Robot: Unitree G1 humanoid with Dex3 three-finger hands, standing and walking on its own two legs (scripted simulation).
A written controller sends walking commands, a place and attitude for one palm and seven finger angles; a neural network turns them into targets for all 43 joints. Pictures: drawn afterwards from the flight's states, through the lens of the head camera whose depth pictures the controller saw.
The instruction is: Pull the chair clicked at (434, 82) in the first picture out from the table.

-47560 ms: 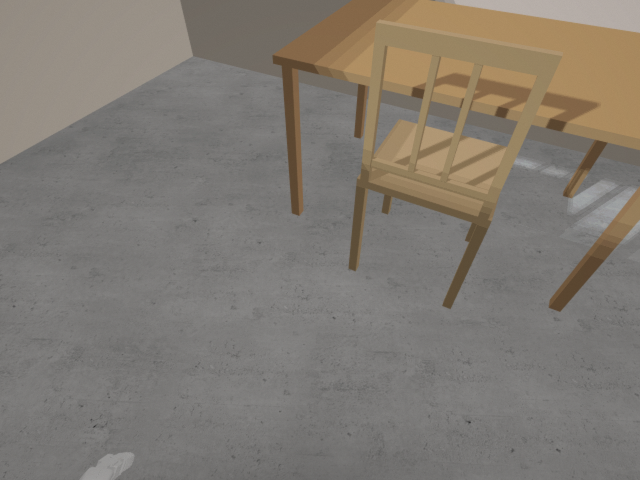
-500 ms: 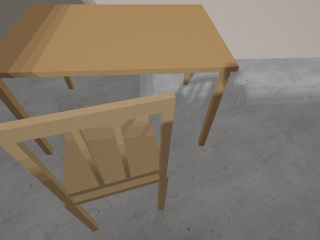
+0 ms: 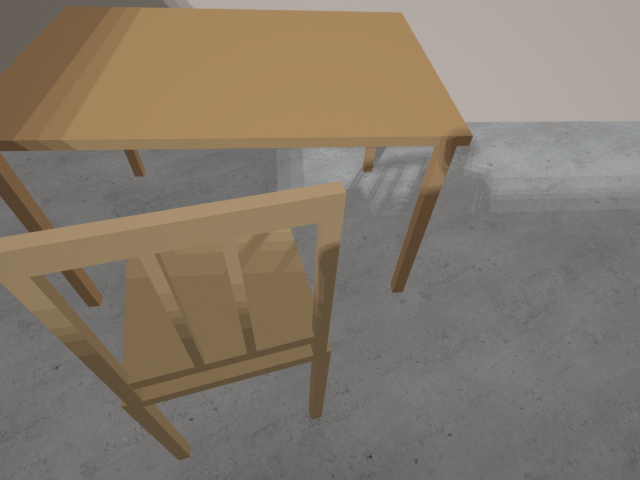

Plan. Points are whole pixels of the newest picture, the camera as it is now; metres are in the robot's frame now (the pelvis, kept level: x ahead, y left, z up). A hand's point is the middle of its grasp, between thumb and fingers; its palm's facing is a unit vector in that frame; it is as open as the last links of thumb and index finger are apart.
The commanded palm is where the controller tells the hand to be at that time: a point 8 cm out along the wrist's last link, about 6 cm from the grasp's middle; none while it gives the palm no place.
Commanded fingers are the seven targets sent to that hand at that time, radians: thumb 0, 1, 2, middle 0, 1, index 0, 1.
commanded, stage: look again from close up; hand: left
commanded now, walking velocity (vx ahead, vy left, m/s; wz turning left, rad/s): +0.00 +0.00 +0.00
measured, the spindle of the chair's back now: (178, 316) +0.35 +0.24 -0.06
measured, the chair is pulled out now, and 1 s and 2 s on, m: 0.30 0.30 0.30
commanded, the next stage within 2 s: shuffle to correct the standing spot in 0.12 s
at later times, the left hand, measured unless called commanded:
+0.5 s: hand out of the picture -0.02 +0.16 -0.18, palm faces +0.08 -0.98 -0.18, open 7.4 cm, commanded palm none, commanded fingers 0.00 0.90 0.90 -0.20 -0.30 -0.20 -0.30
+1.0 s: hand out of the picture -0.03 +0.10 -0.20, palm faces +0.27 -0.95 -0.15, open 7.4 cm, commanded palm none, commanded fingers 0.00 0.90 0.90 -0.20 -0.30 -0.20 -0.30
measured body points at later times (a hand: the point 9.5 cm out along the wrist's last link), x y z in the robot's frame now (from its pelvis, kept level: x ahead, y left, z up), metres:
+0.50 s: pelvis -0.01 -0.01 +0.00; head +0.01 +0.01 +0.45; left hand -0.02 +0.21 -0.17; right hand -0.01 -0.21 -0.16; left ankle -0.03 +0.11 -0.74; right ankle +0.01 -0.12 -0.74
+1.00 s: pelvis +0.00 -0.07 -0.01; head +0.01 -0.03 +0.44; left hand -0.04 +0.15 -0.18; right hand +0.08 -0.28 -0.15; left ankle -0.04 +0.03 -0.74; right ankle +0.00 -0.17 -0.70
